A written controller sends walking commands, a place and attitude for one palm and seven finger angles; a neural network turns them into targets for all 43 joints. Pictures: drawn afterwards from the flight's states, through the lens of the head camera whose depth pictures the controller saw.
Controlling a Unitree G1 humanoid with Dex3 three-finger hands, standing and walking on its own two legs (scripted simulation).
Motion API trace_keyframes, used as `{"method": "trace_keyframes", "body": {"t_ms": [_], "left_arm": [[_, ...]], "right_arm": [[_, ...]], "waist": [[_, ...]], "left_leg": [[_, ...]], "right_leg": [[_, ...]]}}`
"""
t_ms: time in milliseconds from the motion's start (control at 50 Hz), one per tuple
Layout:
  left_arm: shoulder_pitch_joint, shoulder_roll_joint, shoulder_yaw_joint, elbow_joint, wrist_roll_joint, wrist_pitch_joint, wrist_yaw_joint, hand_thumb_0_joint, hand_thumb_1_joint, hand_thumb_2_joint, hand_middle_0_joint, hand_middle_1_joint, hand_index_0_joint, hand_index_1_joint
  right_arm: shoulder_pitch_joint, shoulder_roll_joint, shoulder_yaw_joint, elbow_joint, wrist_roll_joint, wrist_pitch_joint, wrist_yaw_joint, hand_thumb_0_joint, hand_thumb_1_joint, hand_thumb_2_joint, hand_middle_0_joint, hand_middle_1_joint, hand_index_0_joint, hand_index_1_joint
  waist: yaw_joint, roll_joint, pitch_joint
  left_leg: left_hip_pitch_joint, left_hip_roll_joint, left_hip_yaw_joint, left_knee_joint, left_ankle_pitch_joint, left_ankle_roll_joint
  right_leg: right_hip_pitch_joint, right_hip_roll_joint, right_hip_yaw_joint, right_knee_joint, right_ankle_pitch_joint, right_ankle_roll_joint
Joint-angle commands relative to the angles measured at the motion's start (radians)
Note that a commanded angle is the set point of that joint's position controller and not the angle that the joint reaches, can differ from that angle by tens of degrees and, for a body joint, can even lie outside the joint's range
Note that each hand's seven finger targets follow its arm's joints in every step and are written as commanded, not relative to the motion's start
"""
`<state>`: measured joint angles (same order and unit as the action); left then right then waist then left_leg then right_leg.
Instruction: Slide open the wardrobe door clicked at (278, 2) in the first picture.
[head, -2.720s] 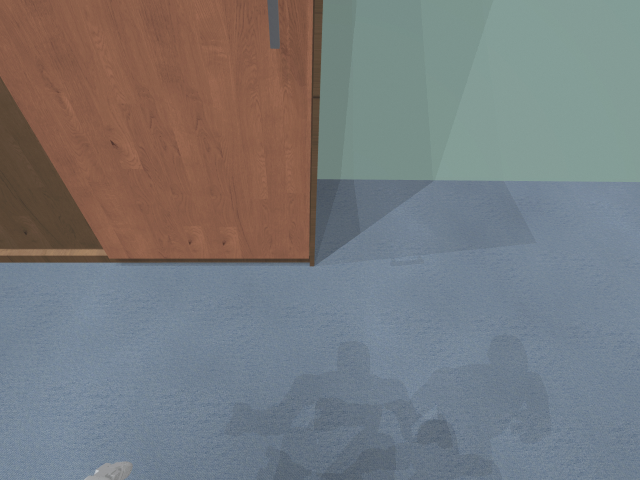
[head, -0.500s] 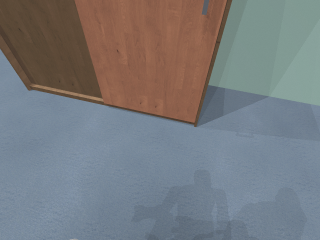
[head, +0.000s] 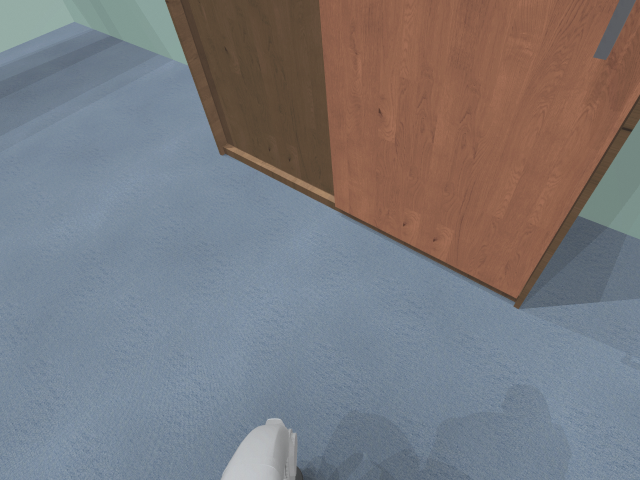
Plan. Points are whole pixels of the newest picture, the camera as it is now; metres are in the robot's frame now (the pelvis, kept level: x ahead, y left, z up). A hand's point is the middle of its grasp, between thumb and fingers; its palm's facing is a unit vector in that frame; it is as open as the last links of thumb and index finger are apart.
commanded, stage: walk to a spot facing it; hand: right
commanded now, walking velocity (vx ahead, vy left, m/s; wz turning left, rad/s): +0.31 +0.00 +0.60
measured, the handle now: out of the picture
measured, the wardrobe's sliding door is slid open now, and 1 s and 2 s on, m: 0.00 0.00 0.00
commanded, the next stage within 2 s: turn to face it in 0.82 s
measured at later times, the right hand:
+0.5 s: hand (467, 388) +0.30 -0.19 -0.18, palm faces -0.20 +0.96 -0.21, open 7.3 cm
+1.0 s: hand (389, 284) +0.49 -0.07 -0.17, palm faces -0.54 +0.80 -0.25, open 7.4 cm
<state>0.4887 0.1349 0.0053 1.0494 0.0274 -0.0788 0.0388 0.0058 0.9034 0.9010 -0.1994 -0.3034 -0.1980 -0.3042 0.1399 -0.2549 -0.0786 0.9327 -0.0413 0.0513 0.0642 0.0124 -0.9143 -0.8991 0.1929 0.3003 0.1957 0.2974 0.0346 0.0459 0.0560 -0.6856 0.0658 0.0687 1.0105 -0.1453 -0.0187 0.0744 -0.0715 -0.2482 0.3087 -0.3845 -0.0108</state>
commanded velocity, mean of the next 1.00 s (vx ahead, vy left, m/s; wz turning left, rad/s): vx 0.10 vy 0.00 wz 0.47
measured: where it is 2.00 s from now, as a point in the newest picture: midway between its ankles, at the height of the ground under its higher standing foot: (339, 469)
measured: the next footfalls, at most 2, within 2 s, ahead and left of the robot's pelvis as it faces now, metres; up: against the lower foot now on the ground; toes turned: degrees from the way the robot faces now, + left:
left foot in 0.16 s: +0.20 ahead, +0.12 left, +0.00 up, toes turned +12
right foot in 0.52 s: +0.35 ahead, -0.10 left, +0.00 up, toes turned +9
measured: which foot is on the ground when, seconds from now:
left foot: up 0.00-0.14, down 0.16-0.52, up 0.54-0.90, down 0.92-1.00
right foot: down 0.00-0.14, up 0.16-0.50, down 0.52-0.92, up 0.94-1.00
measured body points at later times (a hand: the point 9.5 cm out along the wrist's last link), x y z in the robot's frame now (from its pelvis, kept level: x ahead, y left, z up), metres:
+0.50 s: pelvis +0.19 +0.00 -0.02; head +0.21 -0.02 +0.43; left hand +0.25 +0.26 -0.13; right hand +0.31 -0.24 -0.17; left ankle +0.17 +0.11 -0.74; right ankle +0.31 -0.11 -0.73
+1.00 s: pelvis +0.28 +0.03 -0.02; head +0.30 +0.07 +0.42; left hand +0.14 +0.26 -0.18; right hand +0.51 -0.11 -0.15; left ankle +0.25 +0.14 -0.74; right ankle +0.32 -0.11 -0.69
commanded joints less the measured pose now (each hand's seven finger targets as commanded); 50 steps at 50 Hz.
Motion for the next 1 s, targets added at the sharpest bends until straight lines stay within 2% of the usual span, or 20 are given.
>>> {"method": "trace_keyframes", "body": {"t_ms": [0,80,100,120,140,220,280,340,460,480,500,520,560,620,700,800,860,900,920,980], "left_arm": [[0.105,0.160,0.036,0.001,0.002,-0.006,0.011,0.000,0.900,0.900,-0.200,-0.300,-0.200,-0.300],[0.064,0.217,0.056,-0.012,-0.012,-0.001,0.003,0.000,0.900,0.900,-0.200,-0.300,-0.200,-0.300],[0.036,0.199,0.053,-0.032,-0.028,0.001,-0.009,0.000,0.900,0.900,-0.200,-0.300,-0.200,-0.300],[0.050,0.124,0.044,-0.072,-0.043,-0.004,-0.013,0.000,0.900,0.900,-0.200,-0.300,-0.200,-0.300],[-0.074,0.135,0.052,-0.118,-0.033,-0.013,-0.003,0.000,0.900,0.900,-0.200,-0.300,-0.200,-0.300],[-0.116,0.125,0.057,-0.121,-0.003,0.032,-0.015,0.000,0.900,0.900,-0.200,-0.300,-0.200,-0.300],[-0.026,0.076,0.057,-0.111,-0.003,0.059,-0.024,0.000,0.900,0.900,-0.200,-0.300,-0.200,-0.300],[-0.123,0.089,0.059,-0.152,0.002,0.056,-0.037,0.000,0.900,0.900,-0.200,-0.300,-0.200,-0.300],[-0.182,0.145,0.068,-0.180,-0.009,0.026,-0.023,0.000,0.900,0.900,-0.200,-0.300,-0.200,-0.300],[-0.122,0.210,0.079,-0.165,-0.004,0.019,-0.013,0.000,0.900,0.900,-0.200,-0.300,-0.200,-0.300],[-0.059,0.320,0.100,-0.162,0.009,0.022,-0.014,0.000,0.900,0.900,-0.200,-0.300,-0.200,-0.300],[-0.086,0.303,0.092,-0.165,0.005,0.031,-0.017,0.000,0.900,0.900,-0.200,-0.300,-0.200,-0.300],[-0.185,0.245,0.074,-0.188,0.001,0.025,-0.014,0.000,0.900,0.900,-0.200,-0.300,-0.200,-0.300],[-0.260,0.208,0.069,-0.187,0.002,0.026,-0.012,0.000,0.900,0.900,-0.200,-0.300,-0.200,-0.300],[-0.245,0.225,0.084,-0.171,0.001,0.039,-0.017,0.000,0.900,0.900,-0.200,-0.300,-0.200,-0.300],[-0.244,0.240,0.110,-0.160,0.004,0.056,-0.024,0.000,0.900,0.900,-0.200,-0.300,-0.200,-0.300],[-0.247,0.241,0.114,-0.165,-0.001,0.068,-0.032,0.000,0.900,0.900,-0.200,-0.300,-0.200,-0.300],[-0.280,0.133,0.077,-0.237,-0.010,0.076,-0.036,0.000,0.900,0.900,-0.200,-0.300,-0.200,-0.300],[-0.286,0.151,0.074,-0.229,-0.017,0.087,-0.018,0.000,0.900,0.900,-0.200,-0.300,-0.200,-0.300],[-0.242,0.144,0.066,-0.150,-0.004,0.103,-0.018,0.000,0.900,0.900,-0.200,-0.300,-0.200,-0.300]], "right_arm": [[-0.216,0.031,0.022,-0.131,0.011,-0.044,0.005,0.000,-0.900,-0.900,0.200,0.300,0.200,0.300],[0.064,-0.051,-0.005,-0.048,0.005,-0.073,-0.015,0.000,-0.900,-0.900,0.200,0.300,0.200,0.300],[0.212,-0.127,-0.025,-0.002,0.004,-0.084,-0.024,0.000,-0.900,-0.900,0.200,0.300,0.200,0.300],[0.325,-0.225,-0.046,0.017,0.016,-0.094,-0.039,0.000,-0.900,-0.900,0.200,0.300,0.200,0.300],[0.344,-0.262,-0.053,0.022,0.044,-0.085,-0.051,0.000,-0.900,-0.900,0.200,0.300,0.200,0.300],[0.084,-0.127,-0.023,-0.049,0.026,-0.091,-0.076,0.000,-0.900,-0.900,0.200,0.300,0.200,0.300],[0.000,-0.121,-0.023,-0.062,0.009,-0.096,-0.074,0.000,-0.900,-0.900,0.200,0.300,0.200,0.300],[0.031,-0.114,-0.025,-0.056,0.011,-0.090,-0.057,0.000,-0.900,-0.900,0.200,0.300,0.200,0.300],[0.079,-0.122,-0.033,-0.076,0.021,-0.068,-0.055,0.000,-0.900,-0.900,0.200,0.300,0.200,0.300],[0.090,-0.074,-0.024,-0.091,0.028,-0.063,-0.053,0.000,-0.900,-0.900,0.200,0.300,0.200,0.300],[0.106,-0.013,-0.013,-0.113,0.037,-0.063,-0.044,0.000,-0.900,-0.900,0.200,0.300,0.200,0.300],[0.090,-0.052,-0.020,-0.110,0.022,-0.061,-0.047,0.000,-0.900,-0.900,0.200,0.300,0.200,0.300],[0.048,-0.061,-0.031,-0.114,0.014,-0.062,-0.032,0.000,-0.900,-0.900,0.200,0.300,0.200,0.300],[0.102,-0.023,-0.028,-0.091,0.017,-0.036,-0.025,0.000,-0.900,-0.900,0.200,0.300,0.200,0.300],[0.067,0.003,-0.023,-0.106,0.020,-0.016,-0.025,0.000,-0.900,-0.900,0.200,0.300,0.200,0.300],[0.026,0.008,-0.021,-0.125,0.014,-0.023,-0.030,0.000,-0.900,-0.900,0.200,0.300,0.200,0.300],[0.132,-0.044,-0.032,-0.095,0.011,-0.042,-0.041,0.000,-0.900,-0.900,0.200,0.300,0.200,0.300],[0.281,-0.238,-0.066,-0.051,0.018,-0.062,-0.066,0.000,-0.900,-0.900,0.200,0.300,0.200,0.300],[0.280,-0.223,-0.059,-0.046,0.027,-0.056,-0.079,0.000,-0.900,-0.900,0.200,0.300,0.200,0.300],[0.055,-0.112,-0.024,-0.075,0.012,-0.048,-0.098,0.000,-0.900,-0.900,0.200,0.300,0.200,0.300]], "waist": [[0.025,-0.199,0.109],[-0.110,-0.229,-0.106],[-0.179,-0.169,-0.201],[-0.188,0.026,-0.339],[-0.200,0.005,-0.314],[-0.040,-0.098,-0.041],[0.040,-0.020,-0.062],[0.002,0.094,-0.016],[0.000,0.032,-0.064],[0.028,-0.112,-0.107],[0.047,-0.378,-0.137],[0.048,-0.321,-0.122],[0.015,-0.187,-0.031],[-0.027,-0.198,-0.062],[-0.014,-0.226,-0.067],[0.000,-0.261,-0.064],[-0.070,-0.157,-0.127],[-0.139,0.272,-0.198],[-0.135,0.158,-0.211],[-0.040,0.119,-0.145]], "left_leg": [[-0.021,-0.056,0.103,-0.245,-0.045,0.049],[0.478,-0.145,0.145,-0.440,-0.065,0.125],[0.831,-0.034,0.027,-0.476,0.033,0.175],[1.107,0.304,-0.480,-0.508,0.236,0.322],[1.064,0.371,-0.591,-0.580,0.446,0.376],[0.435,0.254,-0.374,-0.733,0.028,0.280],[0.236,0.145,-0.229,-0.736,-0.046,0.230],[0.187,0.078,-0.255,-0.752,-0.245,0.202],[0.225,0.051,-0.319,-0.544,-0.088,0.143],[0.135,-0.033,-0.249,-0.375,-0.147,0.091],[-0.026,-0.148,-0.080,-0.073,-0.464,0.025],[-0.005,-0.076,-0.089,0.111,-0.495,0.011],[-0.016,-0.020,-0.079,0.209,-0.378,-0.002],[0.060,0.018,-0.033,0.166,-0.264,-0.030],[0.152,0.015,0.022,-0.031,-0.248,-0.040],[0.240,-0.009,0.065,-0.249,-0.203,-0.023],[0.502,-0.040,0.077,-0.495,-0.023,0.013],[0.776,0.350,-0.448,-0.599,0.620,0.196],[0.717,0.355,-0.385,-0.599,0.599,0.239],[0.509,0.242,-0.236,-0.649,0.223,0.192]], "right_leg": [[0.042,-0.231,0.033,0.003,0.909,-0.066],[-0.046,-0.230,-0.024,0.440,1.188,-0.020],[-0.310,-0.226,-0.021,0.702,0.879,0.010],[-0.660,-0.050,0.005,1.081,-0.139,0.066],[-0.779,-0.034,0.149,1.212,-0.216,0.049],[-0.658,-0.149,0.237,1.036,-0.014,0.064],[-0.510,-0.128,0.193,0.798,0.035,0.084],[-0.486,-0.080,0.159,0.602,0.117,0.089],[-0.218,-0.004,0.133,0.216,0.143,0.089],[-0.069,-0.135,0.284,0.089,0.095,0.050],[0.023,-0.422,0.576,-0.010,0.128,-0.065],[-0.099,-0.501,0.618,-0.061,0.048,-0.119],[-0.215,-0.425,0.482,-0.058,0.159,-0.113],[-0.208,-0.329,0.191,0.000,0.461,-0.074],[-0.214,-0.312,0.054,0.025,0.519,-0.073],[-0.198,-0.331,0.016,0.098,0.495,-0.066],[-0.277,-0.290,-0.036,0.360,0.470,0.009],[-0.714,-0.064,0.029,0.837,-0.263,0.099],[-0.697,-0.077,0.176,0.892,-0.260,0.081],[-0.615,-0.079,0.215,0.904,-0.083,0.071]]}}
